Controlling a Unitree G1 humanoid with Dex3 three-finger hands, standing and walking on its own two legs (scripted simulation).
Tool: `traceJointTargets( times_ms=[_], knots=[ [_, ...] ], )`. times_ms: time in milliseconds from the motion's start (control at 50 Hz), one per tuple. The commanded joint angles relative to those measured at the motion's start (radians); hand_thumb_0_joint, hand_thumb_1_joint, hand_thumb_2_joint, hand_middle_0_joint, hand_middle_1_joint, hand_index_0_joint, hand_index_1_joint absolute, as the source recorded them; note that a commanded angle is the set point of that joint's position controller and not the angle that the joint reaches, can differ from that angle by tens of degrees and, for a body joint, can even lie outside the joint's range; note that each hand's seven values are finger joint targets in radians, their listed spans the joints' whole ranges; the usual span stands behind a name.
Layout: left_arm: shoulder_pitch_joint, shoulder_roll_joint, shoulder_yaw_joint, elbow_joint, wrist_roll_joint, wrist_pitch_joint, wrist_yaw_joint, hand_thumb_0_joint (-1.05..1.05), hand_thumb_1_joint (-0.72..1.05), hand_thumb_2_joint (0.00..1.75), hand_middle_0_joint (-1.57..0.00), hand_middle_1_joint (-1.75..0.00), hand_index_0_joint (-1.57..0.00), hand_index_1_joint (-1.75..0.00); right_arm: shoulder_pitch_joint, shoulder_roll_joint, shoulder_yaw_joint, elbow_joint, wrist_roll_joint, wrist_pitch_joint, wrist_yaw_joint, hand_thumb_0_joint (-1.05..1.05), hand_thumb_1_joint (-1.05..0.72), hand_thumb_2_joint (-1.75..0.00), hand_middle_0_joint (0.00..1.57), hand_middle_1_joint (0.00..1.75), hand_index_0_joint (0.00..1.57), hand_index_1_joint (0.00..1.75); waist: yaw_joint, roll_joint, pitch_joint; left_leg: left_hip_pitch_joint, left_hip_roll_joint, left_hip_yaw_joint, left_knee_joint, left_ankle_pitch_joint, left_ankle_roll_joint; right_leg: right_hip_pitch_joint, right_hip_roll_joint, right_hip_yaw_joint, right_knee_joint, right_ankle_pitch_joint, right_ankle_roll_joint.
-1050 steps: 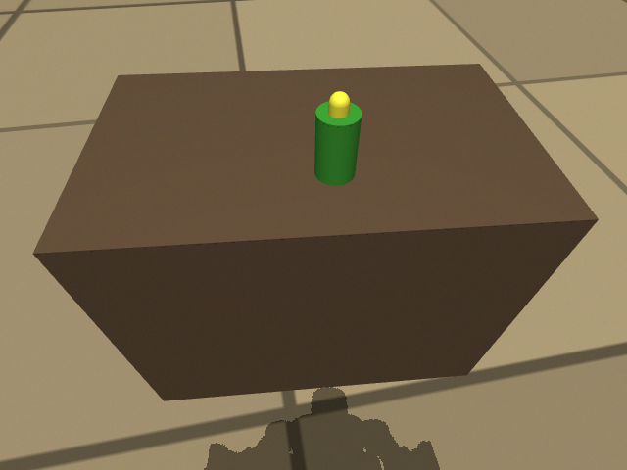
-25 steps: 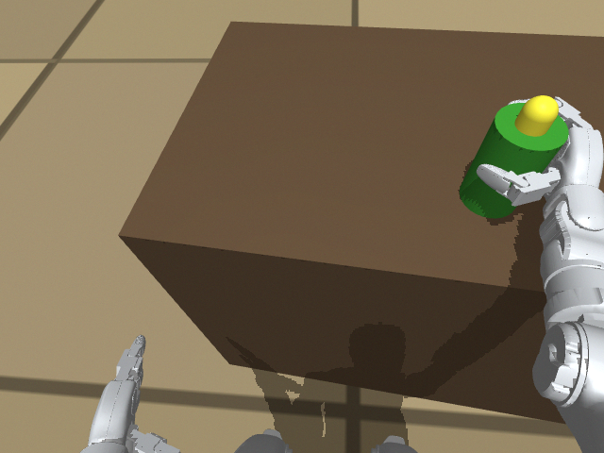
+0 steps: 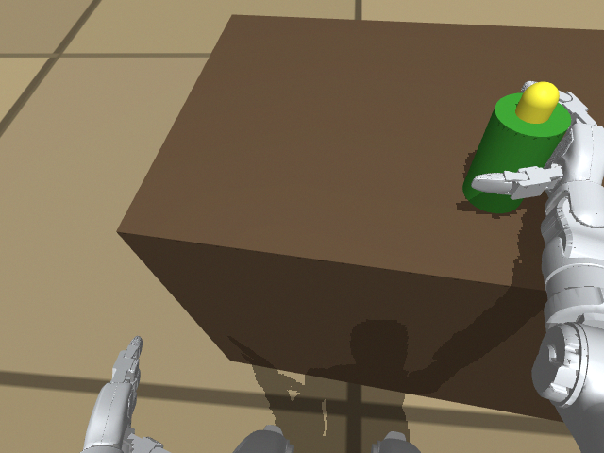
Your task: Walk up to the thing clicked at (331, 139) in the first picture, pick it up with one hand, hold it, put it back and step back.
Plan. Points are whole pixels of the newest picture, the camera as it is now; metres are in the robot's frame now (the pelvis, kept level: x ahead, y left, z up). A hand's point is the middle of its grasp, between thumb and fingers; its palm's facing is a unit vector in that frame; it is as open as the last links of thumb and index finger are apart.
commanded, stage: withdraw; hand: right
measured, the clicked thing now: (515, 146) +0.49 -0.20 +0.11
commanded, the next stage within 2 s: rise in 0.32 s
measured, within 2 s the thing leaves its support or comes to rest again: neither
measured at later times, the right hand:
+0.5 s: hand out of the picture +0.48 -0.27 +0.22, palm faces +0.20 +0.97 -0.11, open 17.3 cm
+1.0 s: hand out of the picture +0.37 -0.33 +0.21, palm faces +0.43 +0.83 -0.35, open 17.5 cm
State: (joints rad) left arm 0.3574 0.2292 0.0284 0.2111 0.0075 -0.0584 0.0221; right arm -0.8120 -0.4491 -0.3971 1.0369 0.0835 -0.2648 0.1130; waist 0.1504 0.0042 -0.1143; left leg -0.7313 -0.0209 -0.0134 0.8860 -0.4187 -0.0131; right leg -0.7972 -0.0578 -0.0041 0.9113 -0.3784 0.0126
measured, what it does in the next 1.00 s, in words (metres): stands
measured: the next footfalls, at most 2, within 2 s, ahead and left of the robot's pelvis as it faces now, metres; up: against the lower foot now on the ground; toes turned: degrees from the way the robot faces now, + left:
none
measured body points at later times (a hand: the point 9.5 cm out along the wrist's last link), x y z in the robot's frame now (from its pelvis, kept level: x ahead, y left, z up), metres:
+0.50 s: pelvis +0.02 +0.00 +0.02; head +0.05 +0.00 +0.47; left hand +0.17 +0.25 -0.04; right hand +0.46 -0.32 +0.23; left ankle +0.00 +0.13 -0.69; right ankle +0.03 -0.13 -0.69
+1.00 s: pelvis +0.03 -0.01 +0.04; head +0.03 +0.00 +0.49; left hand +0.19 +0.25 -0.02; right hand +0.34 -0.37 +0.23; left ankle +0.00 +0.13 -0.69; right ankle +0.03 -0.13 -0.69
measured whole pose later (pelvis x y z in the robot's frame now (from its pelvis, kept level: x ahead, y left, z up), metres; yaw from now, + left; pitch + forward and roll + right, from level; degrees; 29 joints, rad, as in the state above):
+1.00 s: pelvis +0.03 -0.01 +0.04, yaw -1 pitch +5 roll +1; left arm 0.34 0.25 0.09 0.40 -0.07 -0.03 0.00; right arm -0.30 -0.54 -0.37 0.41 0.03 -0.06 0.02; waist -0.01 -0.04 -0.10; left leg -0.33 0.01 -0.02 0.58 -0.33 -0.02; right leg -0.40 -0.03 -0.02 0.62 -0.30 0.00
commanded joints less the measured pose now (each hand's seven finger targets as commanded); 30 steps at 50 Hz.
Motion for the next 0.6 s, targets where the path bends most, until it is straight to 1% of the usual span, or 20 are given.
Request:
traceJointTargets(
  times_ms=[0, 20, 40, 120, 160, 180, 200, 220, 280, 300, 320, 340, 360, 420, 440, 460, 480, 520, 560, 580],
  knots=[
    [-0.018, 0.168, 0.095, -0.204, -0.005, -0.056, 0.013, 0.00, -0.53, 0.04, -0.05, -0.06, -0.06, -0.05, -0.423, -0.261, -0.039, -0.210, 0.010, -0.058, -0.010, 0.00, 0.43, -0.15, 0.18, 0.17, 0.18, 0.17, -0.005, -0.075, -0.431, 0.130, -0.017, 0.024, -0.123, 0.301, 0.018, 0.338, 0.030, 0.005, -0.095, 0.230, -0.033],
    [-0.011, 0.213, 0.140, -0.207, -0.003, -0.053, 0.019, 0.00, -0.52, 0.03, -0.05, -0.06, -0.06, -0.05, -0.451, -0.285, -0.051, -0.250, 0.011, -0.063, -0.011, 0.00, 0.46, -0.13, 0.17, 0.15, 0.16, 0.15, 0.016, -0.071, -0.456, 0.128, -0.019, 0.026, -0.121, 0.317, 0.017, 0.351, 0.027, 0.009, -0.096, 0.242, -0.034],
    [0.026, 0.188, 0.111, -0.170, -0.002, -0.045, 0.013, 0.00, -0.53, 0.03, -0.05, -0.06, -0.06, -0.05, -0.441, -0.309, -0.063, -0.250, 0.008, -0.059, -0.012, 0.00, 0.47, -0.10, 0.14, 0.12, 0.14, 0.12, -0.016, -0.096, -0.438, 0.148, -0.015, 0.023, -0.120, 0.338, 0.017, 0.342, 0.033, 0.004, -0.097, 0.265, -0.034],
    [0.007, 0.139, 0.075, -0.150, -0.011, -0.041, 0.011, 0.00, -0.53, 0.04, -0.05, -0.05, -0.06, -0.05, -0.530, -0.341, -0.064, -0.369, 0.016, -0.055, -0.002, 0.00, 0.51, -0.06, 0.11, 0.08, 0.10, 0.08, -0.026, -0.149, -0.506, 0.193, -0.012, 0.020, -0.131, 0.406, 0.017, 0.422, 0.034, -0.001, -0.096, 0.353, -0.033],
    [0.002, 0.126, 0.057, -0.109, -0.016, -0.036, 0.010, 0.00, -0.54, 0.04, -0.05, -0.05, -0.06, -0.05, -0.491, -0.373, -0.081, -0.348, 0.014, -0.027, 0.001, 0.00, 0.53, -0.04, 0.09, 0.06, 0.08, 0.06, -0.047, -0.168, -0.494, 0.221, -0.008, 0.017, -0.143, 0.424, 0.016, 0.427, 0.039, -0.004, -0.107, 0.370, -0.032],
    [-0.010, 0.118, 0.045, -0.082, -0.017, -0.035, 0.010, 0.00, -0.54, 0.04, -0.05, -0.05, -0.05, -0.05, -0.500, -0.346, -0.059, -0.351, 0.018, -0.014, 0.008, 0.00, 0.52, -0.03, 0.09, 0.05, 0.08, 0.05, -0.047, -0.191, -0.468, 0.207, -0.013, 0.026, -0.152, 0.395, 0.022, 0.449, 0.035, 0.003, -0.127, 0.375, -0.025],
    [-0.079, 0.145, 0.058, -0.153, -0.024, -0.040, 0.016, 0.00, -0.54, 0.04, -0.05, -0.05, -0.05, -0.05, -0.559, -0.419, -0.091, -0.435, 0.018, -0.013, 0.005, 0.00, 0.51, -0.02, 0.09, 0.04, 0.07, 0.04, -0.058, -0.197, -0.535, 0.227, -0.011, 0.025, -0.157, 0.404, 0.023, 0.493, 0.032, 0.005, -0.133, 0.401, -0.022],
    [-0.080, 0.156, 0.073, -0.140, -0.025, -0.041, 0.022, 0.00, -0.54, 0.04, -0.05, -0.05, -0.05, -0.05, -0.574, -0.437, -0.090, -0.442, 0.015, -0.002, 0.007, 0.00, 0.53, -0.02, 0.08, 0.05, 0.07, 0.05, -0.054, -0.207, -0.573, 0.241, -0.013, 0.028, -0.159, 0.437, 0.021, 0.537, 0.029, 0.004, -0.132, 0.451, -0.019],
    [-0.015, 0.092, 0.014, 0.010, -0.037, -0.033, 0.017, 0.00, -0.54, 0.04, -0.05, -0.05, -0.05, -0.04, -0.427, -0.327, -0.039, -0.262, 0.032, 0.075, 0.044, 0.00, 0.51, -0.02, 0.08, 0.04, 0.07, 0.04, -0.060, -0.181, -0.389, 0.205, -0.020, 0.042, -0.199, 0.380, 0.025, 0.505, 0.027, 0.007, -0.175, 0.440, -0.014],
    [-0.023, 0.129, 0.040, 0.008, -0.039, -0.034, 0.021, 0.00, -0.55, 0.04, -0.05, -0.04, -0.05, -0.04, -0.401, -0.349, -0.052, -0.217, 0.033, 0.096, 0.054, 0.00, 0.51, -0.03, 0.08, 0.04, 0.07, 0.04, -0.046, -0.130, -0.374, 0.219, -0.018, 0.041, -0.206, 0.395, 0.019, 0.488, 0.026, 0.007, -0.183, 0.435, -0.017],
    [-0.107, 0.132, 0.023, -0.048, -0.038, -0.042, 0.024, 0.00, -0.55, 0.05, -0.05, -0.04, -0.05, -0.05, -0.469, -0.370, -0.046, -0.282, 0.037, 0.103, 0.066, 0.00, 0.51, -0.03, 0.08, 0.05, 0.07, 0.05, -0.057, -0.121, -0.400, 0.254, -0.012, 0.039, -0.216, 0.399, 0.017, 0.484, 0.028, 0.004, -0.191, 0.409, -0.022],
    [-0.120, 0.170, 0.058, -0.070, -0.041, -0.050, 0.030, 0.00, -0.55, 0.04, -0.05, -0.04, -0.05, -0.04, -0.505, -0.395, -0.055, -0.284, 0.037, 0.119, 0.077, 0.00, 0.52, -0.03, 0.08, 0.04, 0.07, 0.04, -0.043, -0.091, -0.451, 0.276, -0.011, 0.036, -0.213, 0.441, 0.011, 0.506, 0.028, 0.002, -0.189, 0.431, -0.027],
    [-0.063, 0.164, 0.052, 0.015, -0.041, -0.047, 0.033, 0.00, -0.54, 0.04, -0.05, -0.04, -0.05, -0.04, -0.503, -0.400, -0.051, -0.258, 0.040, 0.139, 0.094, 0.00, 0.52, -0.03, 0.08, 0.05, 0.07, 0.05, -0.048, -0.096, -0.395, 0.262, -0.010, 0.038, -0.222, 0.429, 0.012, 0.500, 0.029, 0.001, -0.200, 0.424, -0.027],
    [-0.079, 0.158, 0.042, -0.008, -0.055, -0.063, 0.035, 0.00, -0.58, 0.08, -0.07, -0.07, -0.05, -0.09, -0.480, -0.331, -0.002, -0.197, 0.057, 0.177, 0.140, 0.00, 0.51, -0.04, 0.06, 0.05, 0.06, 0.05, -0.032, -0.036, -0.297, 0.247, -0.005, 0.039, -0.253, 0.384, 0.008, 0.476, 0.032, 0.000, -0.232, 0.349, -0.035],
    [-0.105, 0.156, 0.049, -0.007, -0.049, -0.056, 0.028, 0.00, -0.56, 0.05, -0.06, -0.06, -0.06, -0.07, -0.457, -0.465, 0.023, -0.166, -0.061, 0.166, 0.080, 0.00, 0.53, -0.03, 0.06, 0.05, 0.06, 0.05, -0.086, 0.006, -0.261, 0.265, 0.004, 0.037, -0.276, 0.336, 0.003, 0.444, 0.036, -0.016, -0.257, 0.293, -0.033],
    [-0.089, 0.183, 0.082, -0.008, -0.053, -0.053, 0.027, 0.00, -0.55, 0.05, -0.06, -0.06, -0.06, -0.06, -0.475, -0.449, 0.024, -0.181, -0.051, 0.166, 0.054, 0.00, 0.55, -0.03, 0.05, 0.05, 0.06, 0.05, -0.057, -0.010, -0.250, 0.253, 0.003, 0.033, -0.293, 0.302, 0.004, 0.465, 0.035, -0.019, -0.276, 0.248, -0.033],
    [-0.048, 0.171, 0.069, -0.002, -0.051, -0.050, 0.019, 0.00, -0.55, 0.04, -0.06, -0.06, -0.06, -0.06, -0.503, -0.464, 0.016, -0.218, -0.054, 0.160, 0.039, 0.00, 0.55, -0.03, 0.05, 0.05, 0.06, 0.05, -0.065, -0.029, -0.252, 0.266, 0.009, 0.031, -0.297, 0.306, 0.003, 0.463, 0.041, -0.024, -0.280, 0.247, -0.033],
    [0.015, 0.146, 0.062, 0.051, -0.056, -0.039, 0.004, 0.00, -0.54, 0.04, -0.06, -0.06, -0.06, -0.06, -0.434, -0.471, 0.020, -0.190, -0.076, 0.166, 0.021, 0.00, 0.56, -0.03, 0.05, 0.05, 0.06, 0.05, -0.078, -0.021, -0.242, 0.276, 0.004, 0.045, -0.297, 0.324, 0.007, 0.483, 0.040, -0.024, -0.290, 0.283, -0.030],
    [-0.030, 0.137, 0.040, -0.006, -0.058, -0.038, -0.008, 0.00, -0.54, 0.04, -0.06, -0.05, -0.06, -0.05, -0.462, -0.548, -0.023, -0.269, -0.092, 0.154, -0.008, 0.00, 0.57, -0.02, 0.05, 0.05, 0.06, 0.05, -0.103, -0.036, -0.329, 0.346, 0.017, 0.030, -0.288, 0.430, -0.005, 0.493, 0.050, -0.036, -0.270, 0.363, -0.035],
    [-0.030, 0.162, 0.066, -0.005, -0.058, -0.034, -0.009, 0.00, -0.54, 0.04, -0.05, -0.05, -0.06, -0.05, -0.462, -0.579, -0.044, -0.271, -0.098, 0.151, -0.018, 0.00, 0.58, -0.02, 0.05, 0.05, 0.06, 0.05, -0.098, -0.026, -0.361, 0.356, 0.012, 0.033, -0.285, 0.457, -0.004, 0.523, 0.046, -0.032, -0.271, 0.402, -0.032]
  ],
)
